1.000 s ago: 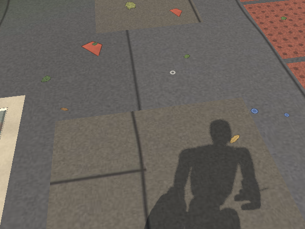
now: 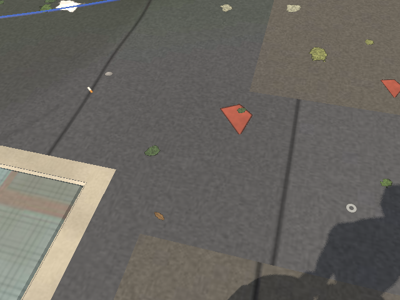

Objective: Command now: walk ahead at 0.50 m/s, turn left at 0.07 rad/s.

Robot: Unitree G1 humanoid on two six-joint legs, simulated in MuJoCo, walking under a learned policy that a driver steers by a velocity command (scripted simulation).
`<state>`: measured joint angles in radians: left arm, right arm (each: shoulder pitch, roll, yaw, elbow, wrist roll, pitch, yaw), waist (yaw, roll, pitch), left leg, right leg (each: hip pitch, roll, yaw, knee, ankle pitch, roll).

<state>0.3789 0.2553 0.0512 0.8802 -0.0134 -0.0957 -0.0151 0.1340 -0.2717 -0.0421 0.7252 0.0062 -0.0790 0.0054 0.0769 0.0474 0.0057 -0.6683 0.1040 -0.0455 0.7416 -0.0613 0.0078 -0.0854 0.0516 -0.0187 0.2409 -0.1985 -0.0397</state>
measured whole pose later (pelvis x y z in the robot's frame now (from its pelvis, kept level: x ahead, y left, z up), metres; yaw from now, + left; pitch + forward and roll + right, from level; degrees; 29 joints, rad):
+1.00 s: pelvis +0.51 -0.05 +0.00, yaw -26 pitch +3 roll +1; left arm 0.27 0.29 0.08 0.70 -0.01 -0.02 0.00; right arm 0.07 -0.31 -0.06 0.71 -0.02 -0.08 -0.02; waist 0.04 0.03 0.07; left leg -0.68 0.08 -0.09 0.91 -0.21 -0.07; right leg -0.26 0.11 0.09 0.40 -0.17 -0.09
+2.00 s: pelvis +0.60 -0.08 -0.01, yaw -49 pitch +0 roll +0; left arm 0.15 0.22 0.02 0.73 0.02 0.00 0.00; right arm 0.18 -0.26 -0.04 0.82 -0.01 0.02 -0.01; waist -0.01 0.00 0.02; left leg -0.22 0.04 0.00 0.51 -0.28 -0.04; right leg -0.25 0.04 0.01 0.51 -0.26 -0.02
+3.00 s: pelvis +0.67 -0.11 -0.02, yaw -48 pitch +1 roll +0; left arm 0.31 0.23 0.06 1.04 -0.03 -0.08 0.00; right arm 0.32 -0.23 -0.04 1.03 0.02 -0.12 0.00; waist -0.02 -0.02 -0.01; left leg -0.16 -0.02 0.02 0.55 -0.41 0.04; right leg -0.30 0.00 0.04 0.81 -0.42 -0.03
